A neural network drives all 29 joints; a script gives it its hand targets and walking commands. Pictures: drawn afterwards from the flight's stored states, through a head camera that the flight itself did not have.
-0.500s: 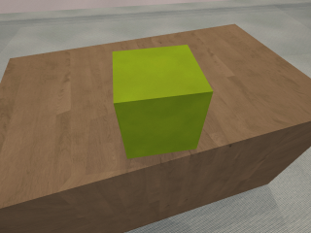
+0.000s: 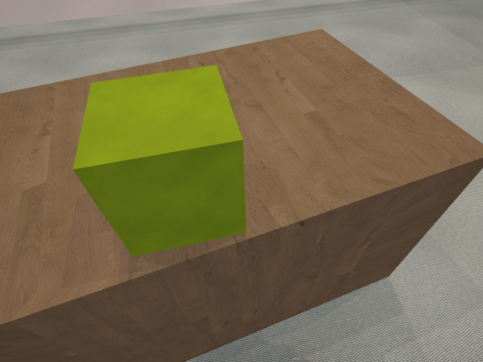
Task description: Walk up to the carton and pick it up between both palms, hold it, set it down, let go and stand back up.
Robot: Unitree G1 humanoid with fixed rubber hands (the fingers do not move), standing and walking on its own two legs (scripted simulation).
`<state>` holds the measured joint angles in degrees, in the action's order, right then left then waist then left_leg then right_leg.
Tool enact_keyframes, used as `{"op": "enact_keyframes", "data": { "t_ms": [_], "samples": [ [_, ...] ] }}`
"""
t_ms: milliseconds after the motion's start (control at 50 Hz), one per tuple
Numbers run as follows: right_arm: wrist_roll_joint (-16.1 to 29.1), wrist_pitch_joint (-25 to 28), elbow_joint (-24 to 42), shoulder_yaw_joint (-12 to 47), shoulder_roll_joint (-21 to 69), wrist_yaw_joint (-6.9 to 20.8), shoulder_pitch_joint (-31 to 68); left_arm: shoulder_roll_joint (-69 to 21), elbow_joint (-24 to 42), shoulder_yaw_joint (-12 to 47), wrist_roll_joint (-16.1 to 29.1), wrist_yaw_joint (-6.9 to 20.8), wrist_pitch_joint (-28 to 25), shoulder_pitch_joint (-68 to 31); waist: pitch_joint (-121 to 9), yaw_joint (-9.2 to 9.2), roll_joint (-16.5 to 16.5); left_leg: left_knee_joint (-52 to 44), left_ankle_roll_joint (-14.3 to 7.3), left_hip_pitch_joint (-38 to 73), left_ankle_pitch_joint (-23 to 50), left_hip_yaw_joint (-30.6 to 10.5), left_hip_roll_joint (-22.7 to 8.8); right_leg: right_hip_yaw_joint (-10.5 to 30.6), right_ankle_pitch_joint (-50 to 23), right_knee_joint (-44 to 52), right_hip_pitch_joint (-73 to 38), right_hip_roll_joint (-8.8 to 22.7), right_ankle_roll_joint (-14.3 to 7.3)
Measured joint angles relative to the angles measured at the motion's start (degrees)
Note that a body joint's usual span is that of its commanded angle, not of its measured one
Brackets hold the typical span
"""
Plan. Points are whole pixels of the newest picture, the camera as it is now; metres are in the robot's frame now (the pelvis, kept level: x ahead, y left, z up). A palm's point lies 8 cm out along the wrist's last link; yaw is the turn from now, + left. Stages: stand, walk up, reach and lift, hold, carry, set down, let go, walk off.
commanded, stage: walk up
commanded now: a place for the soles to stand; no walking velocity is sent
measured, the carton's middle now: (173, 162) +0.46 +0.11 +0.09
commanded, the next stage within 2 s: none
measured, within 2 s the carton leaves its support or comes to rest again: neither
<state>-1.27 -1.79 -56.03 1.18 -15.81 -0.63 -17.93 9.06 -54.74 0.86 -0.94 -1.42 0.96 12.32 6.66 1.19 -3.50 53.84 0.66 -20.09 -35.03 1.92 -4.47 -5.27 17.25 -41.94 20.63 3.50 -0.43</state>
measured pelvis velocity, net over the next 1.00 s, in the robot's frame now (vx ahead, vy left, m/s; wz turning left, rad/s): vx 0.00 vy -0.01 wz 0.24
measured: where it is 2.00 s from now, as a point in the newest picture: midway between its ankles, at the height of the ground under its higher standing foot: outside the picture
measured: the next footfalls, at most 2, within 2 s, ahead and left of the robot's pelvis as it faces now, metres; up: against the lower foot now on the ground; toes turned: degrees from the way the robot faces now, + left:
left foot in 0.16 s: +0.03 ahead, +0.13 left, +0.00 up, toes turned +16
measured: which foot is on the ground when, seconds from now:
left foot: up 0.00-0.14, down 0.16-1.00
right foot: down 0.00-1.00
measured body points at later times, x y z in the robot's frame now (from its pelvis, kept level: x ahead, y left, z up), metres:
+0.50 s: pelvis -0.01 +0.00 +0.02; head -0.01 -0.01 +0.46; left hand +0.01 +0.24 -0.13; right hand +0.08 -0.23 -0.13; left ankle +0.00 +0.12 -0.71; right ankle +0.03 -0.12 -0.71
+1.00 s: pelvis +0.00 -0.01 +0.02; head +0.01 +0.00 +0.47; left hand -0.01 +0.24 -0.13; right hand +0.05 -0.24 -0.13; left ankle +0.00 +0.12 -0.71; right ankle +0.03 -0.12 -0.71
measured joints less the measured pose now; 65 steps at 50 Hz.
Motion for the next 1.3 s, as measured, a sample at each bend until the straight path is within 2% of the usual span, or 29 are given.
{"op": "enact_keyframes", "data": {
  "t_ms": [80, 140, 180, 200, 240, 300, 360, 400, 420, 600, 900, 1080, 1260, 1300],
  "samples": [
    [-0.53, -0.07, 0.57, -1.51, 0.22, -0.2, -0.61, -0.63, 1.27, -0.22, -0.75, -0.38, -0.38, -1.84, 0.45, -0.39, 0.77, 2.76, -0.06, -1.72, 2.25, 0.31, 2.3, -2.67, -0.06, 0.46, -0.6, 1.28, -0.06],
    [-0.6, -0.15, 1.44, -2.58, 0.58, -0.04, -0.76, 0.04, 2.01, -0.5, -1.28, -0.66, -0.48, -3.22, 0.86, -0.65, 1.94, -2.18, 0.01, 0.0, 4.04, 0.43, 2.55, -4.28, 0.3, -0.35, -0.61, 2.87, 0.45],
    [-0.27, 0.66, 2.44, -3.34, 1.01, 0.2, -0.74, 1.18, 1.91, -0.52, -1.47, -0.58, 0.0, -4.32, 1.3, -0.55, 3.33, -9.28, -0.71, 2.11, 13.67, 0.7, 3.1, -4.6, 1.17, -2.53, 0.2, 4.54, 1.17],
    [-0.05, 1.16, 2.84, -3.64, 1.5, 0.29, -0.58, 1.94, 1.59, -0.42, -1.33, -0.32, 0.4, -4.86, 1.72, -0.74, 4.43, -9.29, -1.3, 2.23, 15.17, 1.12, 3.98, -3.78, 2.46, -3.94, 0.67, 5.21, 1.1],
    [0.77, 1.61, 3.55, -3.68, 2.47, 0.32, -0.54, 3.21, 1.11, -0.42, -0.83, -0.04, 1.44, -4.87, 1.12, -0.19, 5.12, -9.02, -2.13, 1.77, 13.89, 0.67, 4.54, -0.45, 11.17, -7.18, 1.81, 3.17, 0.82],
    [0.99, 1.4, 4.11, -3.02, 4.12, -0.29, -0.43, 4.82, 0.46, -0.73, -0.31, 0.06, 1.88, -4.31, -0.07, 0.16, 6.06, -11.77, -2.23, 2.28, 14.42, -0.07, 4.95, 2.9, 14.67, -9.31, 2.0, 0.27, 0.2],
    [0.58, 1.16, 4.27, -2.21, 4.66, -0.23, 0.04, 4.96, 0.17, -0.53, -0.31, 0.01, 0.75, -3.15, -1.21, -0.11, 5.65, -14.02, -1.92, 2.58, 15.95, -0.55, 5.05, 3.15, 9.9, -2.89, -1.14, -0.59, -0.11],
    [0.43, 1.15, 3.9, -1.71, 4.58, 0.17, 1.24, 4.43, -0.07, -0.37, -0.32, 0.11, -0.26, -2.53, -1.04, -0.63, 4.68, -14.31, -1.5, 2.86, 16.25, -0.79, 4.67, 2.86, -0.12, 3.1, -3.66, -1.03, 0.26],
    [0.63, 1.16, 3.63, -1.49, 4.45, 0.41, 1.95, 3.95, -0.27, -0.15, -0.32, 0.19, -0.55, -2.27, -0.82, -0.53, 3.78, -14.57, -1.28, 3.2, 16.42, -1.33, 4.29, 2.3, -1.25, 4.06, -4.44, -1.4, 0.55],
    [0.91, 2.49, 0.44, -0.09, 4.38, 0.93, 2.41, 1.32, -3.31, 1.43, 0.79, 1.34, -0.91, 0.76, -4.39, -0.93, 2.03, -22.86, -0.86, 5.86, 20.84, -2.81, 4.84, 0.67, -2.32, 11.08, -7.3, -1.09, 0.5],
    [1.24, 2.78, -5.44, 0.38, 4.0, -0.03, -0.76, 2.39, -6.13, 1.33, 0.06, 1.01, -1.36, 0.83, -3.84, -1.13, 3.17, -23.97, -0.68, 6.52, 20.79, -5.12, 4.96, -1.7, -2.58, 14.22, -9.79, -1.18, 0.4],
    [1.37, 3.0, -2.39, -0.08, 4.62, -0.5, 0.65, 4.04, -5.51, 0.84, 0.18, 0.48, -0.07, -2.72, -2.37, -0.37, 3.42, -20.66, -0.41, 3.56, 20.06, -7.93, 5.61, -4.49, -1.1, 11.63, -8.34, -0.67, 0.1],
    [1.24, 2.31, 1.84, -0.8, 2.6, -0.99, 3.39, 4.97, -3.45, 0.2, 0.36, 0.53, 1.2, -5.06, -1.72, -0.59, 2.14, -15.92, 0.62, 0.17, 19.02, -11.72, 6.09, -8.2, 0.8, 8.06, -6.96, -0.54, -0.94],
    [1.06, 2.19, 2.7, -1.04, 2.12, -1.03, 3.53, 5.01, -3.25, 0.09, 0.47, 0.48, 1.58, -5.15, -1.68, -0.75, 1.98, -14.32, 0.3, -0.65, 18.44, -12.21, 6.28, -8.95, 1.45, 6.95, -6.7, -0.36, -1.14]
  ]
}}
